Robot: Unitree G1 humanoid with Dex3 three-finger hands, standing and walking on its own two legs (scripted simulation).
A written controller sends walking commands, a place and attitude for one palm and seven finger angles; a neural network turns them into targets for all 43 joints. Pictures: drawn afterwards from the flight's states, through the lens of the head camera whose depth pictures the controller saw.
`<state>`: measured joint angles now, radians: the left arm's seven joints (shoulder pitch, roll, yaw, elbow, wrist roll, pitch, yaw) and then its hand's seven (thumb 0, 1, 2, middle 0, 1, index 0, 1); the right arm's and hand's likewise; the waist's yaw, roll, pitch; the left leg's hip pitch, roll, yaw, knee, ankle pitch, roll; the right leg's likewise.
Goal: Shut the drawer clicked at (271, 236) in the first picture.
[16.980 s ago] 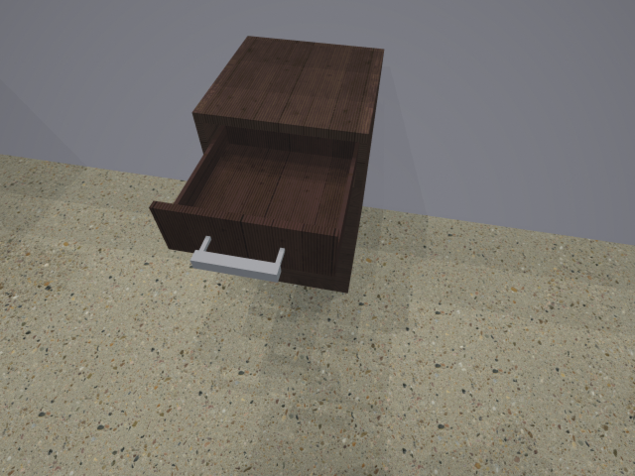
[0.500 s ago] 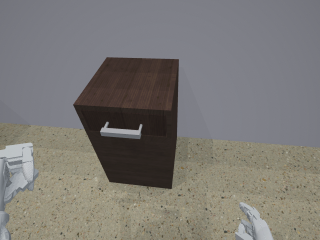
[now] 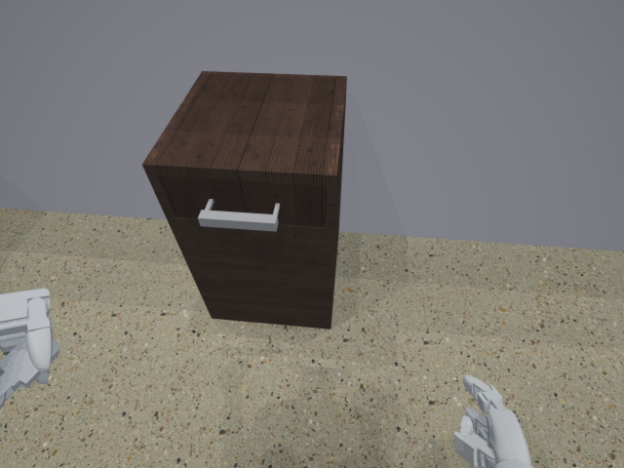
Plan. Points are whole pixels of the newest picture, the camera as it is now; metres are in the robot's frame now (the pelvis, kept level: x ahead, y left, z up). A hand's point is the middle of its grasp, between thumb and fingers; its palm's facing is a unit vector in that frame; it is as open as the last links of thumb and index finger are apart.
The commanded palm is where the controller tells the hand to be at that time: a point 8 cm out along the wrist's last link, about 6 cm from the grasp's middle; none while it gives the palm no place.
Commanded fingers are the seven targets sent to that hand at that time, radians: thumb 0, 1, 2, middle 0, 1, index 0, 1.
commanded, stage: step back with the hand held close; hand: left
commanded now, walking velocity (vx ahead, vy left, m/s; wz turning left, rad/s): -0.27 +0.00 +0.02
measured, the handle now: (241, 213) +0.66 +0.22 -0.15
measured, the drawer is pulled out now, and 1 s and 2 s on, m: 0.00 0.00 0.00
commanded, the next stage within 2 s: stop stepping back and stand still in 0.62 s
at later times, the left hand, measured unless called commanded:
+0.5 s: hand (59, 396) +0.15 +0.22 +0.16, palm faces +0.28 -0.81 -0.51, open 3.2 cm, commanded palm +0.06 +0.27 +0.18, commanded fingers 0.00 0.90 0.90 -1.40 -1.60 -1.40 -1.60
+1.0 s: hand out of the picture +0.03 +0.22 +0.15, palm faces +0.28 -0.87 -0.41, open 3.3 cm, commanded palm -0.04 +0.27 +0.18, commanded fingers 0.00 0.90 0.90 -1.40 -1.60 -1.40 -1.60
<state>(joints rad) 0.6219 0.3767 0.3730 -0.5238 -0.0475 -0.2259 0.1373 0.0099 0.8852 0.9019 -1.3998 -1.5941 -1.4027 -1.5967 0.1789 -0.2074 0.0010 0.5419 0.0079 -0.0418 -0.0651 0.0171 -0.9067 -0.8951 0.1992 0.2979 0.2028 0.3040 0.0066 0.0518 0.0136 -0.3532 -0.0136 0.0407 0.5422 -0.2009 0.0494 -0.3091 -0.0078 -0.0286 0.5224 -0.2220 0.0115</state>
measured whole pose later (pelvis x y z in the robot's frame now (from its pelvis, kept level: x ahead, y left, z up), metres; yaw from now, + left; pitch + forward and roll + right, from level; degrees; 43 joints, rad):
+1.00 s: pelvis -0.17 -0.01 +0.00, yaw +0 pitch +2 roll +0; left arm 0.62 0.40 0.32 -0.63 -0.04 -0.18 0.14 0.02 0.89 0.90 -1.40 -1.59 -1.40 -1.60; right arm 0.18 -0.17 0.03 0.55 -0.01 -0.11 -0.05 0.02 -0.91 -0.90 0.20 0.30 0.20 0.30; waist -0.01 -0.06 0.04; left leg -0.39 -0.04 0.02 0.49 -0.13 0.05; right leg -0.29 0.02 0.03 0.64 -0.41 0.01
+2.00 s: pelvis -0.22 +0.00 +0.00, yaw +3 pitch -1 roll -1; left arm 0.29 0.21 0.01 0.73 0.03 0.06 0.00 0.01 0.90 0.90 -1.16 -1.36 -1.16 -1.36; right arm 0.17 -0.21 0.01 0.88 -0.02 0.00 0.01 0.01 -0.91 -0.89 0.20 0.30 0.20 0.30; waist -0.02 -0.03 0.04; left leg -0.38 -0.05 -0.04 0.55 -0.16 0.04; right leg -0.24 0.01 0.01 0.58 -0.33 0.01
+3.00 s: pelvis -0.18 -0.04 +0.01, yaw +3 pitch -2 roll +0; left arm 0.32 0.11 0.01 1.13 0.00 0.00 0.04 0.00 0.91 0.90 -0.20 -0.29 -0.20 -0.30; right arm 0.30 -0.11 -0.02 1.13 -0.01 0.01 -0.04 0.01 -0.91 -0.90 0.20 0.30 0.20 0.30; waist -0.01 0.01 0.05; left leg -0.26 -0.01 -0.06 0.46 -0.18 -0.01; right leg -0.10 0.05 0.00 0.44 -0.31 -0.05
